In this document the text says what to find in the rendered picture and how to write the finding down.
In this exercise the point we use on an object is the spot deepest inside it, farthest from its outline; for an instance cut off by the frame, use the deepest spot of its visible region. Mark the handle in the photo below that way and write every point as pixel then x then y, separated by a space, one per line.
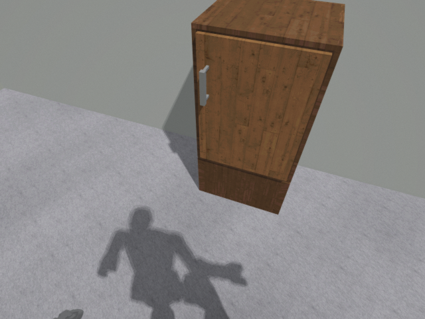
pixel 203 86

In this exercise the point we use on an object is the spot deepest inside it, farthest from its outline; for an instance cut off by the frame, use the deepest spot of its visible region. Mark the cupboard door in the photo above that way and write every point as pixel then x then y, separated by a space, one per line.
pixel 260 99

